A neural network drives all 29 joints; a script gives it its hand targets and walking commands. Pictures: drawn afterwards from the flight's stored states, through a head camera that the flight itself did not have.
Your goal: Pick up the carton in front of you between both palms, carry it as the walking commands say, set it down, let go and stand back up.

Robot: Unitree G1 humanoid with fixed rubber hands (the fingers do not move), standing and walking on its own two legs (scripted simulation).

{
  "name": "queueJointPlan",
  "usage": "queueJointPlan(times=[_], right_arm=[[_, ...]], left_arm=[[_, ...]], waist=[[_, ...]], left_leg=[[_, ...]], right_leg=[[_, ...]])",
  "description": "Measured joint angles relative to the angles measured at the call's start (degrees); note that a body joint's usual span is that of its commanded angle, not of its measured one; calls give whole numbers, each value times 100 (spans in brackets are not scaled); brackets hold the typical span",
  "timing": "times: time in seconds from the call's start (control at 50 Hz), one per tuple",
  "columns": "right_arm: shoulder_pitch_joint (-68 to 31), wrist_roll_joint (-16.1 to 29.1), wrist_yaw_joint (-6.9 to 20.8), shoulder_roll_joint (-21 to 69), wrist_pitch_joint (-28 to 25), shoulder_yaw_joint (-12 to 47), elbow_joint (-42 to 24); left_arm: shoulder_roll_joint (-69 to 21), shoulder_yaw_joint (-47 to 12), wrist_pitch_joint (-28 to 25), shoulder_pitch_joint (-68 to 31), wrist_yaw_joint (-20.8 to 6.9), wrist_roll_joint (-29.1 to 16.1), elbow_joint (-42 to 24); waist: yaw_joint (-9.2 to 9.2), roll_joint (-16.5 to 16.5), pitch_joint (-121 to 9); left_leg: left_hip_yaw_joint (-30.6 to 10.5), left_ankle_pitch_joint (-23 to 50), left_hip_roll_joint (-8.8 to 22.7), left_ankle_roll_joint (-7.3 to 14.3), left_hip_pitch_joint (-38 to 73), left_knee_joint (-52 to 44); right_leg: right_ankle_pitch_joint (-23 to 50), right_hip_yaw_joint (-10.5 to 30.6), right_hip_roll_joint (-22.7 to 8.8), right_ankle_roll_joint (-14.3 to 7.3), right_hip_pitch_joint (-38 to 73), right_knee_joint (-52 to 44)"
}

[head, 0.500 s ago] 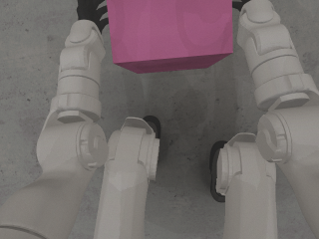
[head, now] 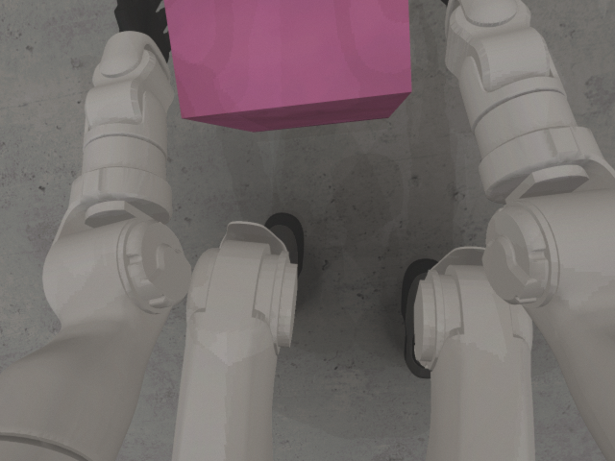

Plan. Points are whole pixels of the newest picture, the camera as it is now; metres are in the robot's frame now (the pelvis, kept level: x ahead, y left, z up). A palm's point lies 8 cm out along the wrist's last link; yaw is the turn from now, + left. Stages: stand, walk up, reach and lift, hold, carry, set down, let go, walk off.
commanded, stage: set down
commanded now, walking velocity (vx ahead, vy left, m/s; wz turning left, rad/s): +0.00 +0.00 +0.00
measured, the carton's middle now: (301, 29) +0.53 +0.12 -0.25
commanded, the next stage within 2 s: let go in 1.58 s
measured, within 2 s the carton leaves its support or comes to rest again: neither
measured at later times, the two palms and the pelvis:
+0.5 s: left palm (147, 58) +0.48 +0.27 -0.19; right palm out of the picture +0.56 -0.10 -0.20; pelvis -0.01 +0.01 +0.00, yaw +1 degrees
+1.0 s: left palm out of the picture +0.49 +0.29 -0.04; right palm out of the picture +0.59 -0.08 -0.04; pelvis +0.00 +0.01 +0.07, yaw +1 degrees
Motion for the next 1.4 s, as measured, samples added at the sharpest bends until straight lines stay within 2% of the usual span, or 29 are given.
queueJointPlan(times=[0.2, 0.3, 0.4, 0.5, 0.58, 0.7, 0.78, 1.0, 1.26, 1.4], right_arm=[[13, -266, 170, -14, -79, -189, -102], [-79, -170, 172, -210, -194, 72, 73], [-163, 504, -157, -761, -360, 678, 304], [-123, 1425, -159, -1315, -445, 1361, 286], [-157, 1770, -132, -1438, -445, 1594, 136], [27, 1503, -246, -1247, -299, 1346, -307], [308, 1223, -329, -1081, -110, 992, -531], [582, 930, -186, -969, 32, 433, -247], [1218, 714, -103, -851, 290, 333, -946], [1456, 657, 26, -808, 317, 200, -1000]], left_arm=[[33, 30, -89, -84, -80, -33, 159], [4, 83, -354, -231, -15, -99, 485], [147, -260, -805, -374, 378, -584, 1011], [348, -690, -1055, -301, 534, -1094, 1128], [413, -904, -1093, -178, 560, -1328, 896], [324, -1097, -872, 120, 640, -1606, 122], [202, -1193, -597, 345, 706, -1612, -346], [-86, -993, -294, 838, 698, -1139, -634], [-191, -899, 6, 1505, 528, -1105, -1379], [-247, -871, 68, 1783, 435, -1025, -1533]], waist=[[-14, 117, 185], [18, 171, 369], [-27, 232, 695], [-68, 145, 707], [-27, 68, 529], [26, 70, 83], [42, 16, -259], [40, -114, -1311], [60, -108, -1867], [37, -146, -2077]], left_leg=[[57, 17, -34, 38, 69, 73], [82, 51, -44, 28, 156, 88], [159, 92, -53, 64, 289, 41], [193, 73, 0, 145, 267, 33], [185, 44, 42, 178, 184, 40], [176, 109, -58, 175, 115, -110], [125, 146, -148, 141, 269, -377], [45, 238, -155, 150, 709, -1399], [109, 393, -98, 215, 1527, -2670], [90, 575, -95, 227, 2175, -3509]], right_leg=[[-33, 56, -28, 53, 99, 96], [-13, 85, -35, 82, 182, 131], [-6, 162, -55, 137, 316, 119], [-13, 185, -35, 181, 308, 76], [-4, 175, -6, 202, 232, 38], [-15, 155, -123, 181, 217, -93], [-23, 92, -236, 114, 406, -356], [167, 15, -328, 36, 839, -1472], [439, 95, -367, 28, 1595, -2793], [667, 87, -413, 1, 2230, -3666]])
